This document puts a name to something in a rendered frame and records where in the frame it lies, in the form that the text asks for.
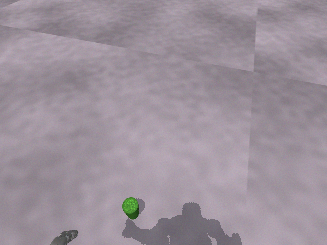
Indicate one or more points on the left robot hand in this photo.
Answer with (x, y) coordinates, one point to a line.
(65, 237)

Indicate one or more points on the cup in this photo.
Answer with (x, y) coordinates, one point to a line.
(130, 207)

